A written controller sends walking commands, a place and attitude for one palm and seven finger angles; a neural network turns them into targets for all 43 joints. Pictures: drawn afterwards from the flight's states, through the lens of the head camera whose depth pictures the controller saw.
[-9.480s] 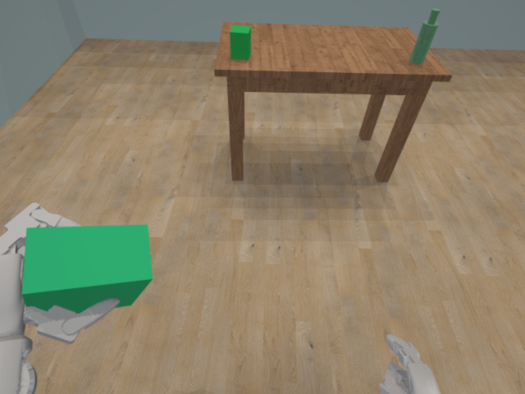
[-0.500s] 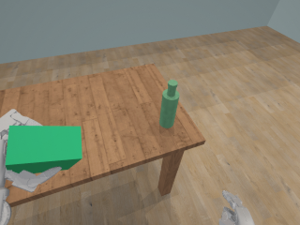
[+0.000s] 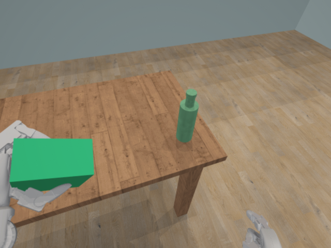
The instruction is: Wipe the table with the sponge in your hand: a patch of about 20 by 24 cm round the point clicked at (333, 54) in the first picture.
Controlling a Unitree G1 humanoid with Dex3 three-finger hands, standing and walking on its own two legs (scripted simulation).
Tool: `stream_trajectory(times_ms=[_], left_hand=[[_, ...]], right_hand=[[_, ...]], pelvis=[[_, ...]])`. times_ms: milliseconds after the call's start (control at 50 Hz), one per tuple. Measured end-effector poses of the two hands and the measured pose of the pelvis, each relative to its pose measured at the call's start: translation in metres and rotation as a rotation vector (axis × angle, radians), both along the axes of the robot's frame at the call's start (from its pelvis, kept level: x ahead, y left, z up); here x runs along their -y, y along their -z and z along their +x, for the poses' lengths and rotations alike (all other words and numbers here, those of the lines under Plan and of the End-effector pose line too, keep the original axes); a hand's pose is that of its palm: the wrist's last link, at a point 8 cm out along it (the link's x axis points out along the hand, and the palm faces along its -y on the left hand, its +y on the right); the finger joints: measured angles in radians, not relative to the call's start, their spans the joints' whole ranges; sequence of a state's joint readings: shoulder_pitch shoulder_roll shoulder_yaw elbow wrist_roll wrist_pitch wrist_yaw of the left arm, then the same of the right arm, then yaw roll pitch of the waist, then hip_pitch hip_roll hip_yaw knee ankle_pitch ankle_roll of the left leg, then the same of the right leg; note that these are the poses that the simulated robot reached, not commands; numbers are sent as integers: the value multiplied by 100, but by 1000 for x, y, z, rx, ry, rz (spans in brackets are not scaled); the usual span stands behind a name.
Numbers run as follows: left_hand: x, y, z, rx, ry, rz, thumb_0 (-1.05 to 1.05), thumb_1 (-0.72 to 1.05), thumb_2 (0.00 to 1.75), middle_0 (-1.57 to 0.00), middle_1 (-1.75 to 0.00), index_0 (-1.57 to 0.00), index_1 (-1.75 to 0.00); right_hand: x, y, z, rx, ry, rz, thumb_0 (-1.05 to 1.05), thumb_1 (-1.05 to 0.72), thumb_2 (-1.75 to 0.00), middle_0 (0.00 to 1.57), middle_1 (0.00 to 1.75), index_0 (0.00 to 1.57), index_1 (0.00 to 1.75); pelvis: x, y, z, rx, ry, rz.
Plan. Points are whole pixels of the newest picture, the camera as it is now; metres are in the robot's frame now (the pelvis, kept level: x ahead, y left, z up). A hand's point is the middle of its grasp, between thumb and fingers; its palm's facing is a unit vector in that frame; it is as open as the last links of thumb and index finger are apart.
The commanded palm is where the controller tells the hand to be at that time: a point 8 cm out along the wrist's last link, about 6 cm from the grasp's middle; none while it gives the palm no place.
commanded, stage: shuffle to correct the standing spot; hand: left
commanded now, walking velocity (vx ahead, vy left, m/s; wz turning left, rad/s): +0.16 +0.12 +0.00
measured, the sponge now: (63, 166) +0.23 +0.21 +0.14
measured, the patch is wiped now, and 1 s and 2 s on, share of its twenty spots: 0.00 0.00 0.00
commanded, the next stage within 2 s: come to a stop and stand still in 0.70 s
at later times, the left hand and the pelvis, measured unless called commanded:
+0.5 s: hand (54, 146) +0.25 +0.23 +0.18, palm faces +0.30 -0.81 -0.51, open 10.5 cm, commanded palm +0.19 +0.28 +0.19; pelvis +0.03 +0.00 +0.00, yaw +0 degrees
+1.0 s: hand (16, 125) +0.29 +0.32 +0.18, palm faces +0.37 -0.82 -0.44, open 10.5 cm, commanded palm +0.22 +0.34 +0.19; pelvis +0.05 +0.07 +0.00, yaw -3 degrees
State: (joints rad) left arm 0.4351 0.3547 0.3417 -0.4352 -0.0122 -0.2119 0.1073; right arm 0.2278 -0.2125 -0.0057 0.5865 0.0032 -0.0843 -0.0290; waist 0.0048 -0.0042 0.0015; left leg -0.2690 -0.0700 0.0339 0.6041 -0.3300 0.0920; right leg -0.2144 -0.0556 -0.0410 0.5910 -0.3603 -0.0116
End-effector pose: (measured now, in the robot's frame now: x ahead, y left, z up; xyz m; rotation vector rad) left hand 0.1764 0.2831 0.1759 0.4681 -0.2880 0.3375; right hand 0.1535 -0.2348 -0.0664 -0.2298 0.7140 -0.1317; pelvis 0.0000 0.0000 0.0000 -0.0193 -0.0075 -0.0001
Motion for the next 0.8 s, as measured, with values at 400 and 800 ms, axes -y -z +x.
stream_trajectory(times_ms=[400, 800], left_hand=[[7, -11, 36, -36, 59, 35, -1, -53, 102, -67, -138, -69, -136], [-11, -13, 52, 26, 56, -13, -1, -53, 102, -68, -137, -69, -136]], right_hand=[[-8, 1, 1, -47, 30, 35, 1, -91, -90, 21, 30, 20, 30], [-3, -9, 47, 45, 49, -70, 1, -91, -90, 21, 30, 20, 30]], pelvis=[[-6, -10, 18, -10, 27, 11], [-36, -2, 47, 11, 24, 52]])
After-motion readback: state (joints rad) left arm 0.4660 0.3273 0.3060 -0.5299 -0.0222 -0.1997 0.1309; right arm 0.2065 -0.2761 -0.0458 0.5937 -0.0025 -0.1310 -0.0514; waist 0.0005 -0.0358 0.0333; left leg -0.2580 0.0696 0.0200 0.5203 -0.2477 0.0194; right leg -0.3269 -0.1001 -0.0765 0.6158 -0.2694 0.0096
